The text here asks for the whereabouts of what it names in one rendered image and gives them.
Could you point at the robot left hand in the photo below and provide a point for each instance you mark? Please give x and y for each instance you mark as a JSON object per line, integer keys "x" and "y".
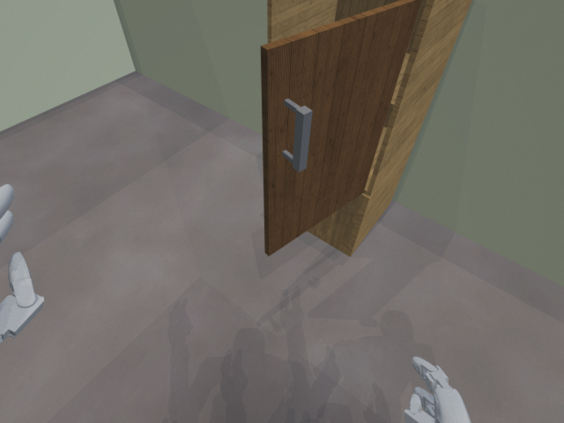
{"x": 16, "y": 312}

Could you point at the cupboard door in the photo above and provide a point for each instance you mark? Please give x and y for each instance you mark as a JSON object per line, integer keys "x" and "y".
{"x": 346, "y": 72}

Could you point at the robot right hand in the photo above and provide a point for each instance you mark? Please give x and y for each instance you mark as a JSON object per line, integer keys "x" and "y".
{"x": 445, "y": 406}

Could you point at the handle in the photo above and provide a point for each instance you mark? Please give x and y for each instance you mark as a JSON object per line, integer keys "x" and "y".
{"x": 302, "y": 129}

